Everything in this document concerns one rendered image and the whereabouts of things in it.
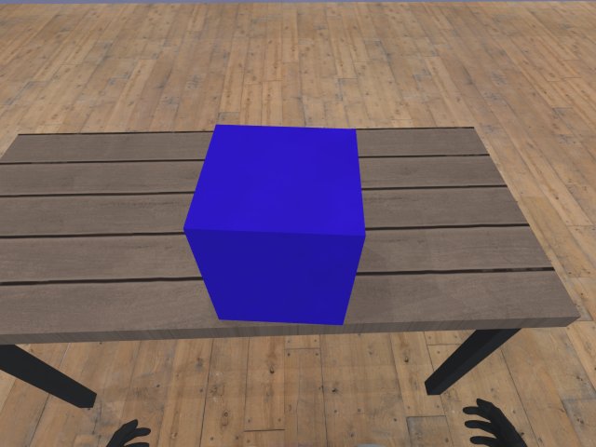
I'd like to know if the left robot hand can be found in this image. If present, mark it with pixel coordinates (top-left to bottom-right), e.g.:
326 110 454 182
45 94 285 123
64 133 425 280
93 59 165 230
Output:
106 419 151 447

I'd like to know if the table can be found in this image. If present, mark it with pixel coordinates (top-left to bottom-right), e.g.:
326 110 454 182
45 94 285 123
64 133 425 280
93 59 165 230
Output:
0 127 581 408

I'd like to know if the right robot hand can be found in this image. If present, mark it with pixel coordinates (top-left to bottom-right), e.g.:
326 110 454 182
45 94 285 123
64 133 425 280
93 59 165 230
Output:
463 399 528 447

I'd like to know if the carton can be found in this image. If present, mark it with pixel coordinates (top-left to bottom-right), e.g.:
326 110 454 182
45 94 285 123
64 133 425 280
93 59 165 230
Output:
183 125 366 325

